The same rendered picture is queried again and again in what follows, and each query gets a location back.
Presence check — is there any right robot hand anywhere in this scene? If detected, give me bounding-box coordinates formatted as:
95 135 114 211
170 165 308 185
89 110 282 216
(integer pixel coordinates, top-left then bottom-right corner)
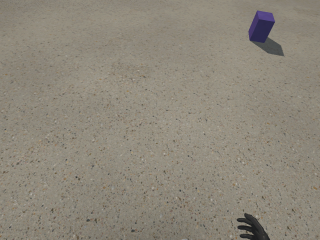
237 213 270 240

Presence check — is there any carton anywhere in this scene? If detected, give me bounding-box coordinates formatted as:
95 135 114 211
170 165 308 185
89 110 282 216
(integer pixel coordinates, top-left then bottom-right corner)
248 10 275 43

